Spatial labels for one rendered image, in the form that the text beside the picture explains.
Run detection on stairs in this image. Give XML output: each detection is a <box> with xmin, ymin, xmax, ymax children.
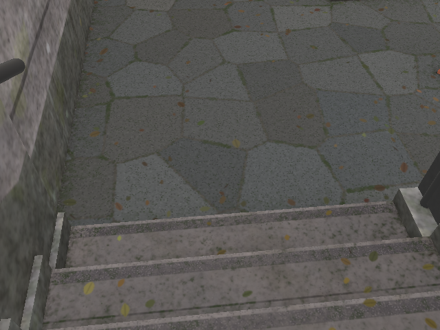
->
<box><xmin>42</xmin><ymin>201</ymin><xmax>440</xmax><ymax>330</ymax></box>

